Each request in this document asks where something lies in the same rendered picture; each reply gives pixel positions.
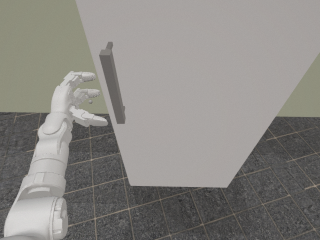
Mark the fridge door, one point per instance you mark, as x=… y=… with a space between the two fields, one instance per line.
x=201 y=80

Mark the robot left forearm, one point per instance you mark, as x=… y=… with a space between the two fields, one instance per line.
x=46 y=176

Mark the robot left hand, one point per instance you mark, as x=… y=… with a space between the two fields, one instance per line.
x=63 y=99

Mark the handle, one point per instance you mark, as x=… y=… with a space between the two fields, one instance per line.
x=110 y=74

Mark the robot left upper arm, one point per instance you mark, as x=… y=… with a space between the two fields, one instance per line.
x=41 y=218

